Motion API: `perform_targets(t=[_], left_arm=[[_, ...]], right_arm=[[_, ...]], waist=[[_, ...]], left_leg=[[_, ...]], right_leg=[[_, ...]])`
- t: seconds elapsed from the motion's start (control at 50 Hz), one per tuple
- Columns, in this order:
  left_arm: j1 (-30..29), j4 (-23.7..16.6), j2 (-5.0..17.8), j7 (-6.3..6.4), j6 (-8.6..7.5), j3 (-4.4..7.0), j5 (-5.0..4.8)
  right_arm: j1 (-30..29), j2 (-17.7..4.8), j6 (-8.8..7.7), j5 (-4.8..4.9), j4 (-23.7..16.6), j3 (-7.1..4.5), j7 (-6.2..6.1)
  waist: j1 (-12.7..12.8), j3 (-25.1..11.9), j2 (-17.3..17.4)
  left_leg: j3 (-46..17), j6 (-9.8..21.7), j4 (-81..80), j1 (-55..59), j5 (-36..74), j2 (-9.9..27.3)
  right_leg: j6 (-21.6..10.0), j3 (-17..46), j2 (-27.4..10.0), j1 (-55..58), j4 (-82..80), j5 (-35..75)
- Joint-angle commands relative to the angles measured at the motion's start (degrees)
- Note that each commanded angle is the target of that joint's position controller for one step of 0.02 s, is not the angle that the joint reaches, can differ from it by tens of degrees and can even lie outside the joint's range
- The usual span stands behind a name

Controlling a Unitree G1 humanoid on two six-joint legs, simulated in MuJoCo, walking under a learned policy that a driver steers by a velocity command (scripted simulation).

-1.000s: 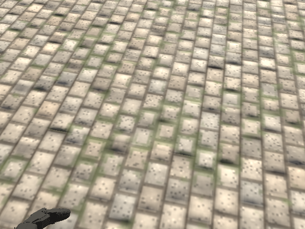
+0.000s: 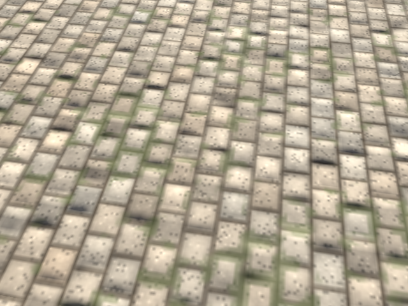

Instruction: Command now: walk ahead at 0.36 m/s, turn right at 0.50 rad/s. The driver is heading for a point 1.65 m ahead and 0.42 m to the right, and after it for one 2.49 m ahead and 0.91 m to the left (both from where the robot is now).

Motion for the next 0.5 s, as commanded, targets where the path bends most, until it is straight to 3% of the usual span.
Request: perform_targets(t=[0.02, 0.04, 0.06, 0.08, 0.1, 0.12, 0.14, 0.16, 0.18, 0.2, 0.24, 0.3, 0.36, 0.42, 0.46, 0.5], left_arm=[[1.2, -5.1, 6.6, -0.85, -1.01, 2.37, 0.23], [9.2, -3.3, 9.3, -0.45, -1.12, 3.91, 0.16], [16.0, -2.1, 13.5, 0.78, -0.84, 5.59, 0.45], [15.3, -2.6, 19.8, 2.14, -0.18, 6.28, 0.87], [16.5, -5.3, 18.1, 1.83, -0.47, 5.62, 1.38], [14.2, -6.1, 15.1, 1.64, -0.42, 5.04, 1.27], [10.3, -6.1, 12.5, 1.79, -0.44, 4.49, -0.02], [7.2, -6.7, 10.6, 2.11, -0.18, 3.89, -0.61], [5.2, -7.3, 10.1, 2.48, 0.11, 3.71, -0.03], [4.2, -7.9, 10.2, 2.57, 0.38, 3.74, 0.74], [3.4, -8.0, 11.1, 2.85, 0.49, 4.10, 1.14], [4.1, -7.8, 12.5, 3.98, 1.39, 4.56, 0.52], [3.5, -8.3, 12.4, 4.98, 2.93, 4.51, -0.05], [3.6, -8.7, 12.2, 5.25, 3.83, 4.47, 0.12], [4.0, -9.0, 12.0, 5.11, 4.10, 4.42, 0.12], [2.9, -9.5, 11.3, 5.12, 4.38, 4.16, -0.42]], right_arm=[[-2.0, -11.6, 1.26, 0.63, -3.4, -2.81, -1.46], [-3.2, -11.8, 1.63, 0.93, -3.9, -2.72, -1.78], [-2.9, -10.9, 1.11, 0.62, -4.7, -2.22, -1.88], [3.8, -2.6, -0.10, -3.15, -6.6, 0.18, -0.80], [4.6, -5.9, -1.57, -1.42, -6.6, 0.50, 0.21], [-2.8, -9.1, -1.94, 1.01, -7.8, -0.45, 0.46], [-6.0, -8.4, -1.83, 1.09, -9.2, -0.18, 0.00], [-6.7, -8.4, -1.21, 0.00, -8.5, -0.35, -0.79], [-5.9, -9.1, -0.26, -0.47, -8.7, -0.75, -1.23], [-5.0, -9.1, 0.65, -0.60, -8.9, -0.94, -1.33], [-3.5, -7.2, 1.54, -0.91, -8.6, -0.50, -1.64], [-5.4, -6.1, 2.14, -1.23, -9.1, -0.07, -2.03], [-9.1, -6.2, 2.71, -0.76, -10.1, 0.00, -1.70], [-12.2, -6.4, 2.48, -0.39, -11.3, -0.08, -1.19], [-12.6, -6.9, 1.77, -0.22, -11.6, -0.34, -0.76], [-10.2, -7.1, 0.93, -0.05, -11.1, -0.79, -0.30]], waist=[[4.4, -2.1, 8.0], [8.7, -6.4, 7.3], [12.2, -10.7, 3.1], [5.1, -17.2, -13.9], [8.1, -31.4, -7.6], [10.2, -26.4, -1.6], [8.4, -17.6, 0.9], [6.4, -12.0, 3.5], [4.2, -9.7, 2.3], [2.8, -8.7, 0.9], [1.5, -8.6, -0.4], [2.1, -10.8, -1.5], [3.2, -10.8, -3.3], [4.4, -8.8, -5.5], [4.7, -8.5, -6.8], [3.0, -8.6, -7.5]], left_leg=[[-2.5, 5.6, 13.2, 0.3, 64.5, 15.7], [-1.7, 3.7, 23.7, -3.0, 64.0, 13.7], [-1.3, 0.1, 39.0, -13.8, 48.5, 10.4], [-3.7, -4.0, 60.4, -37.0, -15.8, 0.8], [-17.9, -4.3, 71.3, -42.4, -21.9, -2.8], [-20.7, -3.0, 70.3, -45.0, -16.3, 0.5], [-19.2, -2.5, 65.5, -47.3, -11.0, 2.6], [-18.7, -2.9, 61.8, -45.8, -8.0, 4.3], [-19.1, -3.1, 59.2, -41.8, -5.9, 5.1], [-19.0, -3.3, 57.2, -38.4, -5.0, 5.0], [-17.8, -4.2, 51.4, -35.6, -3.6, 4.1], [-17.9, -5.6, 43.7, -35.1, 1.6, 2.7], [-18.7, -6.0, 37.1, -33.9, 6.5, 1.5], [-19.6, -5.5, 30.4, -32.6, 6.0, 0.2], [-19.8, -4.8, 25.5, -30.9, 4.1, -0.6], [-19.3, -3.3, 14.9, -25.8, 7.8, -0.8]], right_leg=[[-2.6, -5.6, 5.6, 6.5, -1.1, -6.3], [-4.3, -5.5, 7.8, 17.3, -5.0, -2.1], [-7.1, 1.2, 4.5, 32.2, -8.4, 12.3], [-16.0, 22.8, -11.4, 53.5, -0.7, 43.6], [-24.6, 40.9, -18.8, 59.8, -6.8, 36.8], [-21.6, 33.1, -15.5, 55.1, -9.5, 33.7], [-18.6, 26.9, -12.4, 46.7, -10.9, 28.3], [-16.6, 23.6, -10.2, 37.8, -12.9, 25.4], [-16.1, 21.9, -8.9, 30.3, -14.8, 24.0], [-15.7, 20.9, -7.8, 25.3, -16.3, 23.2], [-15.2, 17.9, -6.1, 20.3, -16.6, 26.8], [-13.7, 17.1, -4.5, 19.8, -15.4, 25.0], [-11.2, 19.0, -2.8, 19.0, -15.5, 9.9], [-10.1, 23.0, -2.2, 19.3, -15.0, -0.4], [-9.7, 25.9, -2.6, 21.5, -12.8, 1.7], [-8.0, 28.0, -1.6, 23.0, -9.6, 4.2]])
Velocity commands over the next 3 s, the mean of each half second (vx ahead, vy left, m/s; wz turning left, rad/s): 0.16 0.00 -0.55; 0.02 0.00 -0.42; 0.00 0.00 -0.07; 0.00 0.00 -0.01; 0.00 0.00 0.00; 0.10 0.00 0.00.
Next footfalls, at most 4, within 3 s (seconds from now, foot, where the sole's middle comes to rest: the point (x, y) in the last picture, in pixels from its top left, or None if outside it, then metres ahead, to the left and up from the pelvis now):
0.06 right None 0.21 -0.11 -0.77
0.54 left None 0.30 0.10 -0.77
0.92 right None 0.15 -0.13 -0.77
1.20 left None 0.27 0.09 -0.77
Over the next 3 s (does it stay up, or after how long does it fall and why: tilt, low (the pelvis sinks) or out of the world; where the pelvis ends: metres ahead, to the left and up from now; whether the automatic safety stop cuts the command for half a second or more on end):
stays up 0.21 -0.03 0.00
